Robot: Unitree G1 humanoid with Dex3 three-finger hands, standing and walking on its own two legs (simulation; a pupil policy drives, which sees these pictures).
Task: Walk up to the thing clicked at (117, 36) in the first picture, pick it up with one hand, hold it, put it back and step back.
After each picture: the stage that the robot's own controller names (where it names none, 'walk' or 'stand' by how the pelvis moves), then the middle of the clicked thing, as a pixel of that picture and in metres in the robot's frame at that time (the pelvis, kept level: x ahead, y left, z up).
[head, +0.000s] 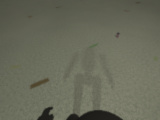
stand; (117, 35) +2.12 -0.69 -0.72
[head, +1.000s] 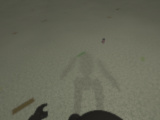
walk; (103, 40) +2.05 -0.20 -0.69
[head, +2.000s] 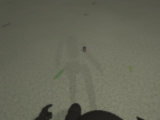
walk; (84, 49) +1.43 +0.22 -0.71
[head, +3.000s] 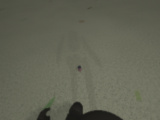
walk; (79, 68) +0.91 +0.26 -0.72
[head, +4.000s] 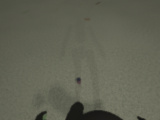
walk; (78, 80) +0.59 +0.22 -0.70
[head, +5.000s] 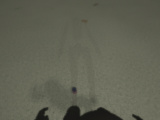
stand; (74, 90) +0.43 +0.18 -0.70
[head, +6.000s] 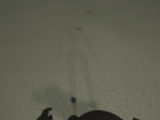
stand; (73, 100) +0.36 +0.21 -0.72
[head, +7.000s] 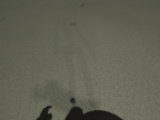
stand; (73, 101) +0.29 +0.23 -0.71
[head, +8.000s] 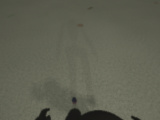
stand; (74, 100) +0.32 +0.18 -0.71
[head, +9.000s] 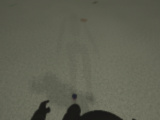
stand; (74, 97) +0.33 +0.14 -0.70
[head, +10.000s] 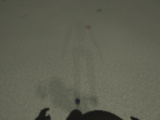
stand; (77, 101) +0.32 +0.15 -0.71
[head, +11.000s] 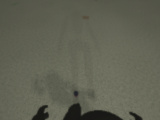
stand; (76, 94) +0.35 +0.14 -0.71
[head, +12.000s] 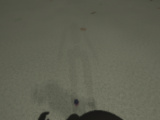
stand; (76, 102) +0.34 +0.15 -0.72
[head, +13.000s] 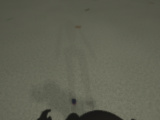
stand; (74, 101) +0.32 +0.19 -0.72
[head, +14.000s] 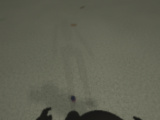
stand; (73, 99) +0.34 +0.20 -0.72
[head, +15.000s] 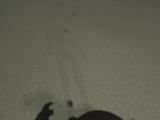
stand; (70, 104) +0.32 +0.22 -0.72
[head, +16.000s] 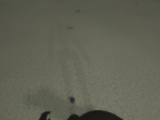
stand; (72, 100) +0.35 +0.21 -0.73
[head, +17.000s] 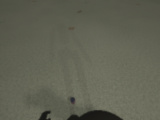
stand; (72, 100) +0.35 +0.20 -0.73
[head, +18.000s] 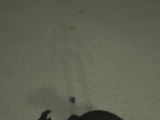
stand; (73, 100) +0.35 +0.20 -0.73
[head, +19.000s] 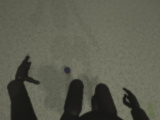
go down; (67, 70) +0.39 +0.22 -0.44
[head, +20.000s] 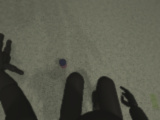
go down; (63, 63) +0.42 +0.24 -0.31
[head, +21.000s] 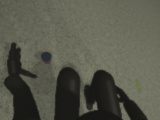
close in; (46, 58) +0.40 +0.28 -0.24
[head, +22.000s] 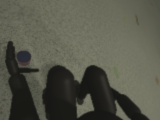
close; (24, 58) +0.39 +0.30 -0.22
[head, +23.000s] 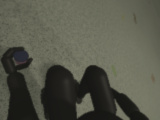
lift; (21, 58) +0.39 +0.30 -0.22
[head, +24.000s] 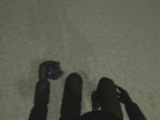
lift; (55, 71) +0.30 +0.26 -0.08
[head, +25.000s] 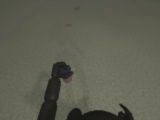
hold; (66, 74) +0.33 +0.18 +0.03
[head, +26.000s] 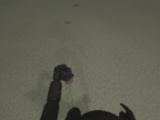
hold; (67, 76) +0.33 +0.17 -0.01
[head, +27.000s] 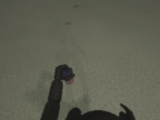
hold; (68, 76) +0.33 +0.17 -0.01
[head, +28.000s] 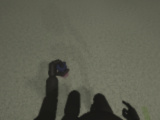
crouch; (62, 70) +0.37 +0.20 -0.07
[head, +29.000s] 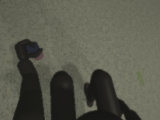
lower; (35, 52) +0.44 +0.31 -0.16
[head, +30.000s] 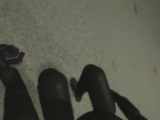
lower; (14, 56) +0.41 +0.31 -0.22
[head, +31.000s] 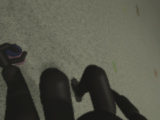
lower; (16, 55) +0.41 +0.31 -0.22
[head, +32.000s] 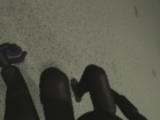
lower; (16, 55) +0.41 +0.31 -0.22
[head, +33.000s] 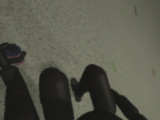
lower; (15, 55) +0.41 +0.32 -0.22
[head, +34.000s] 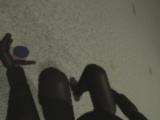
withdraw; (19, 56) +0.40 +0.29 -0.22
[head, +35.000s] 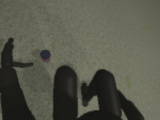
stand; (45, 56) +0.40 +0.28 -0.25
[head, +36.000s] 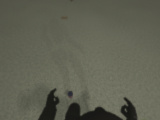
stand; (70, 94) +0.36 +0.19 -0.63
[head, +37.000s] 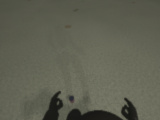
stand; (71, 99) +0.36 +0.21 -0.67
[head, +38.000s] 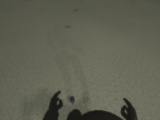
stand; (72, 100) +0.36 +0.20 -0.67
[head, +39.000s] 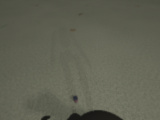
stand; (75, 99) +0.39 +0.19 -0.72
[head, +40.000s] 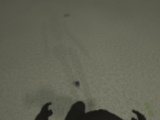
walk; (77, 84) +0.47 +0.19 -0.70
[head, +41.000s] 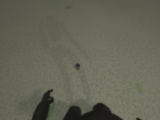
walk; (77, 66) +0.75 +0.18 -0.69
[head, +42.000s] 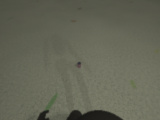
stand; (79, 64) +1.00 +0.24 -0.70
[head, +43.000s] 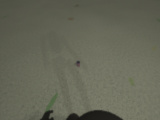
stand; (78, 63) +1.00 +0.23 -0.72
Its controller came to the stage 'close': yes
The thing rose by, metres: 0.69
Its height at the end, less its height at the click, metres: +0.00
